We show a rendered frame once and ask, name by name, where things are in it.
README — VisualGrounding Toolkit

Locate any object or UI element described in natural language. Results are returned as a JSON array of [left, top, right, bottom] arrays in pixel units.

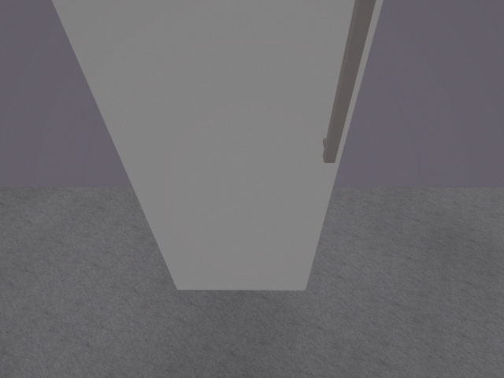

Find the handle
[[323, 0, 376, 163]]

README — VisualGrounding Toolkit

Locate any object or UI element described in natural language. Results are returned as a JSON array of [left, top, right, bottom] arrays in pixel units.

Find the fridge door
[[52, 0, 380, 291]]

